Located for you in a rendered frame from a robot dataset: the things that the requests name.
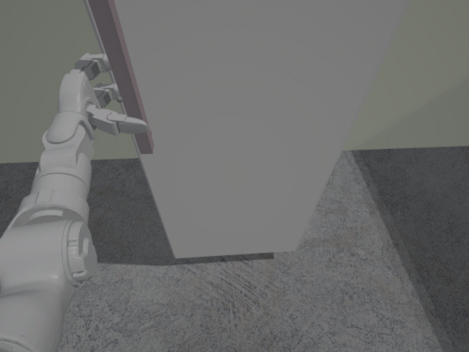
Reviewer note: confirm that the left robot hand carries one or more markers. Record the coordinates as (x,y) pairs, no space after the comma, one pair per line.
(77,95)

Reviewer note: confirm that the fridge door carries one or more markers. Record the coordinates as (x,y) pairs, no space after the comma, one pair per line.
(250,103)

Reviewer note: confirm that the handle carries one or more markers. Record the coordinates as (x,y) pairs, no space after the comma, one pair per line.
(111,34)

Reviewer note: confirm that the left robot forearm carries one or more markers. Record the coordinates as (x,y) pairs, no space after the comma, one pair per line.
(62,180)

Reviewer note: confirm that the robot left upper arm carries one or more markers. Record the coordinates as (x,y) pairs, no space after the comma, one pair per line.
(41,267)

